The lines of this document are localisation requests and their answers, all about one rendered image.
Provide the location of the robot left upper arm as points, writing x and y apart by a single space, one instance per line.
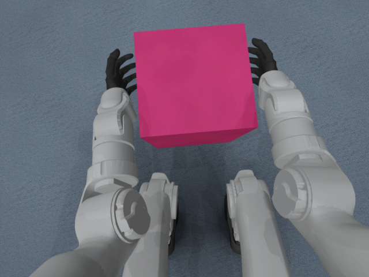
108 227

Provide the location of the robot right upper arm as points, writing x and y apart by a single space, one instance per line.
319 202

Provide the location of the left robot hand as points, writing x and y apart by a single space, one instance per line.
115 74

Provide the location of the carton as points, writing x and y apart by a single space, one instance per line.
194 85

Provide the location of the robot right shin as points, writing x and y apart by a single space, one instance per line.
262 185

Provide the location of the robot right foot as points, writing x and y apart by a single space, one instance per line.
235 245

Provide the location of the right robot hand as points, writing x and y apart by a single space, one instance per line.
265 60

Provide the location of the robot right forearm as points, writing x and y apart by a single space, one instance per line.
294 138

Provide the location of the robot left forearm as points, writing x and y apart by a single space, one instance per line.
113 164

